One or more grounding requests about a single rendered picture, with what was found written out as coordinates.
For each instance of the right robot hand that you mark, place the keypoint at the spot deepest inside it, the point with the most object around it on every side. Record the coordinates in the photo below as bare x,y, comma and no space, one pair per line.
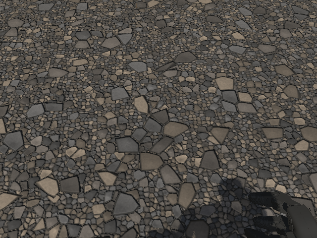
299,223

